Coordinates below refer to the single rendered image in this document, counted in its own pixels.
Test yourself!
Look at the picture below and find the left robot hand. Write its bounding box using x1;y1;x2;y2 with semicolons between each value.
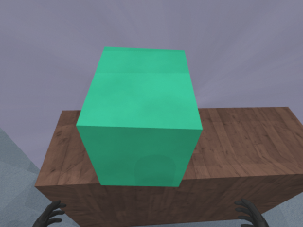
32;200;66;227

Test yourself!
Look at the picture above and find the pedestal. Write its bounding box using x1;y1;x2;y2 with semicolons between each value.
34;107;303;227

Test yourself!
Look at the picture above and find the right robot hand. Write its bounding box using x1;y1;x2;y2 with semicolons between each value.
234;198;269;227

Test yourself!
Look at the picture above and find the carton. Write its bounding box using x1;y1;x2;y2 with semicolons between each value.
76;46;203;187

